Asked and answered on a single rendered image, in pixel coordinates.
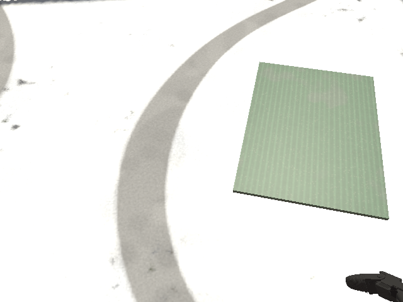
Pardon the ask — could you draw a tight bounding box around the right robot hand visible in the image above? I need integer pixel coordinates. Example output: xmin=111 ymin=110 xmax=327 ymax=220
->
xmin=346 ymin=271 xmax=403 ymax=302

